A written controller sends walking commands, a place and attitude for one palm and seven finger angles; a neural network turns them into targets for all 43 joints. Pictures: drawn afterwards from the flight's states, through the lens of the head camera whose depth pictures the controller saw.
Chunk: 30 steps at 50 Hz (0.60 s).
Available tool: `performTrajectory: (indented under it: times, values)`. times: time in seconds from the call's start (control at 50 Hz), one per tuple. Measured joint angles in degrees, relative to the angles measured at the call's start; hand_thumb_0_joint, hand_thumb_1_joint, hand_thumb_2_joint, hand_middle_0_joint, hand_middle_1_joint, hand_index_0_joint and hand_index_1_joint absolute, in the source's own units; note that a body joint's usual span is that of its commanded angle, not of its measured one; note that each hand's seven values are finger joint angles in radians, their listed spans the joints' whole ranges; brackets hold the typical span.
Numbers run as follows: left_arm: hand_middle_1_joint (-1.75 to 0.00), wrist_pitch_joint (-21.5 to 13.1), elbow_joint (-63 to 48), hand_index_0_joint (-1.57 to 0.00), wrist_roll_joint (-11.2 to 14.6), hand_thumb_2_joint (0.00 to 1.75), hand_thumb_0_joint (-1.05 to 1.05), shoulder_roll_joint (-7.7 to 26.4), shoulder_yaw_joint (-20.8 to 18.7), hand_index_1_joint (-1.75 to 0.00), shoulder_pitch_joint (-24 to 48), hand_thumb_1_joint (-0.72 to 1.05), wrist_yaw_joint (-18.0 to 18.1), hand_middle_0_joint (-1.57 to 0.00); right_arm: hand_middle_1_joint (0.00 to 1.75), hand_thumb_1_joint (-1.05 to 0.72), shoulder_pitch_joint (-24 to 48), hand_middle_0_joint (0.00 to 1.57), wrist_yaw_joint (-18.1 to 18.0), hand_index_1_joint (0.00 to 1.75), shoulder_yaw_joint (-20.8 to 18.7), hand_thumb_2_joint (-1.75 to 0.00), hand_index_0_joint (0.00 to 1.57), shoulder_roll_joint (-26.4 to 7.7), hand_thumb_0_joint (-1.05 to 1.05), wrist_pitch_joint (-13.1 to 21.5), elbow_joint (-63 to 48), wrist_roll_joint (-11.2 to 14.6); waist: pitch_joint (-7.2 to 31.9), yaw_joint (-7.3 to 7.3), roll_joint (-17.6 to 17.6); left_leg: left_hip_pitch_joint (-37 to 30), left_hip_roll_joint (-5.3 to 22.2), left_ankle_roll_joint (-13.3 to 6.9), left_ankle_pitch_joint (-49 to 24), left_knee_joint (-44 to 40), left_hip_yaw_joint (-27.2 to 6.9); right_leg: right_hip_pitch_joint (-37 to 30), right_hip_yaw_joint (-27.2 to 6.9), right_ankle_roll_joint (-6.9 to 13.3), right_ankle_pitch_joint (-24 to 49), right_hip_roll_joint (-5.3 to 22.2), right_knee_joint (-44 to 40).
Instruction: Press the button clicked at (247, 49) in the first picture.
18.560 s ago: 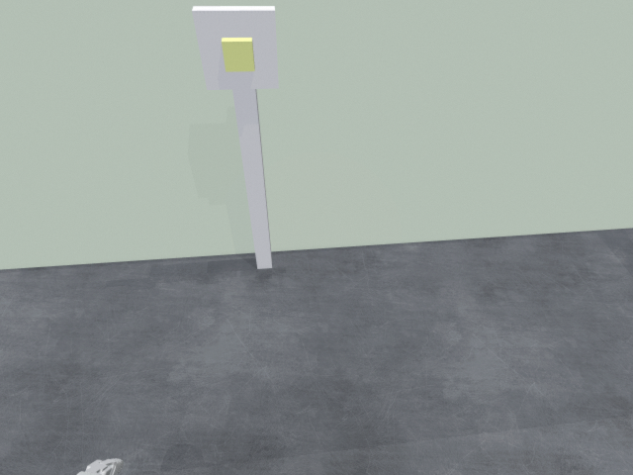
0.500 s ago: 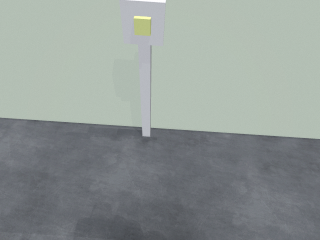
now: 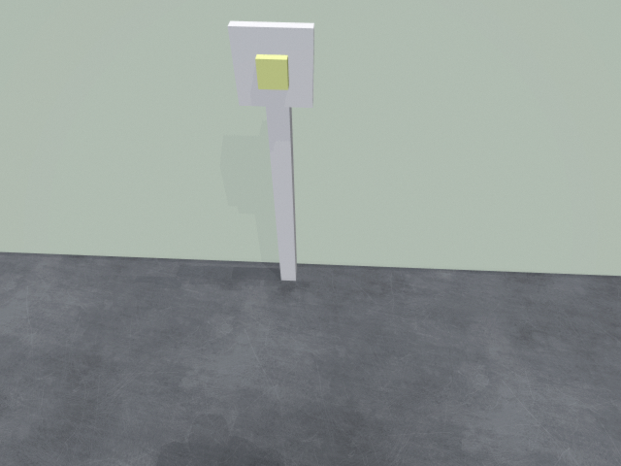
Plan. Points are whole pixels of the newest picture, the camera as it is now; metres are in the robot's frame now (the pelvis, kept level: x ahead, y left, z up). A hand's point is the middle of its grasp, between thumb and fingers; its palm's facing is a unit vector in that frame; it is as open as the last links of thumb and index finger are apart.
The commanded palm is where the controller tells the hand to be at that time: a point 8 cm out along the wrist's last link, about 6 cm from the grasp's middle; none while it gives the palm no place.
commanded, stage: let the arm hang, fingers relaxed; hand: left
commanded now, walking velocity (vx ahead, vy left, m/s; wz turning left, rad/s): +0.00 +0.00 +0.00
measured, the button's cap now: (272, 71) +0.88 +0.13 +0.09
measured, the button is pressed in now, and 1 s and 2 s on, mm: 0 0 0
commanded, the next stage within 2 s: stand and wait in 0.24 s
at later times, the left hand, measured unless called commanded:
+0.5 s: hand out of the picture +0.04 +0.20 -0.17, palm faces +0.02 -0.97 -0.24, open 7.4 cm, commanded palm none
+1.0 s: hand out of the picture +0.11 +0.22 -0.15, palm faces -0.01 -0.95 -0.31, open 7.4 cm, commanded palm none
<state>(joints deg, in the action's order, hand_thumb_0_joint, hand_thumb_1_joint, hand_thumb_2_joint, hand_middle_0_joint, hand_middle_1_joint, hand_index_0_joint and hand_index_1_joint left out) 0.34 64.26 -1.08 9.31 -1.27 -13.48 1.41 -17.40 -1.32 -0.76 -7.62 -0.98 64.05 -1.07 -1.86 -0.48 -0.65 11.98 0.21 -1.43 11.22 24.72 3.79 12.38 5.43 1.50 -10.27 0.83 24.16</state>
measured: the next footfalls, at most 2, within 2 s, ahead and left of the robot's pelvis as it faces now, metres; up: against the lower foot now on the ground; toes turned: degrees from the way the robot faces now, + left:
none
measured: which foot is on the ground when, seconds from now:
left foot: down 0.00-1.00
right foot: down 0.00-1.00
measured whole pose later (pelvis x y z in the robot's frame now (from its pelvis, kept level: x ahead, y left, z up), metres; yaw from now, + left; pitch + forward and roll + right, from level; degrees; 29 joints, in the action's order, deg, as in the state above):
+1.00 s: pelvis +0.04 -0.01 +0.01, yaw +0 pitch -1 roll +0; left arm -1.1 64.9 -1.0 16.1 -1.4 -6.5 0.6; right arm -7.6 -1.0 -0.7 -15.9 0.0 64.8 -0.7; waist -3.0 -0.4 -0.7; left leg 5.7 0.4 -0.5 10.9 17.8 3.6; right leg 6.4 5.4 1.7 -10.4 0.1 17.9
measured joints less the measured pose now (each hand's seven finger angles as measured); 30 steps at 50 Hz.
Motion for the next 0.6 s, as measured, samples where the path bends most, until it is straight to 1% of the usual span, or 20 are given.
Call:
performTrajectory:
  times: [0.06,0.22,0.46,0.6]
  values:
    - [-0.32,-0.22,-0.19,-0.21,-0.05,0.9,0.0,-0.34,-0.04,-0.32,0.66,0.92,0.16,-0.22,0.3,-0.91,0.65,0.2,-0.08,0.29,-0.03,-0.9,0.2,0.1,0.0,0.26,-0.06,0.05,0.05,-0.05,0.23,-0.37,0.0,0.03,0.07,-0.31,0.07,-0.31,-0.08,-0.05,-0.07,-0.02,-0.25]
    - [-0.3,-0.51,0.14,-0.2,0.05,0.9,0.0,0.37,-0.15,-0.3,1.13,0.92,-0.01,-0.2,0.3,-0.91,1.98,0.2,-0.26,0.29,-0.08,-0.9,0.2,-0.42,0.0,0.58,0.14,0.2,-0.76,0.01,0.43,-1.38,-0.09,0.07,0.19,-1.33,-0.03,-1.36,-0.02,-0.17,-0.21,-0.03,-1.26]
    - [-0.3,-0.54,1.58,-0.2,0.11,0.9,0.0,1.96,-0.12,-0.3,1.26,0.91,-0.21,-0.2,0.3,-0.91,4.57,0.2,-0.33,0.29,-0.2,-0.9,0.2,-2.98,0.0,0.58,0.89,0.38,-1.83,0.36,0.1,-3.18,-0.21,0.12,0.19,-3.08,-0.08,-3.08,0.0,-0.28,-0.33,-0.05,-2.81]
    - [-0.3,-0.8,1.84,-0.2,0.12,0.9,0.0,3.3,-0.14,-0.3,2.27,0.91,-0.38,-0.2,0.3,-0.91,6.28,0.2,-0.17,0.29,-0.2,-0.9,0.2,-4.59,0.0,0.69,0.97,0.41,-1.82,0.43,0.06,-4.12,-0.13,0.27,0.1,-4.13,-0.06,-3.96,-0.03,-0.21,-0.28,-0.22,-3.79]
